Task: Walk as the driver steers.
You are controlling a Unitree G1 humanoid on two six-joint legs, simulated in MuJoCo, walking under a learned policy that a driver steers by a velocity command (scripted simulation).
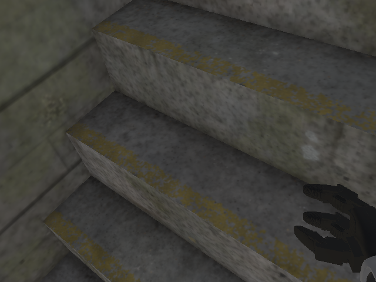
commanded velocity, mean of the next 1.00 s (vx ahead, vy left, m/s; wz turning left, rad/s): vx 0.50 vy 0.00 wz -0.56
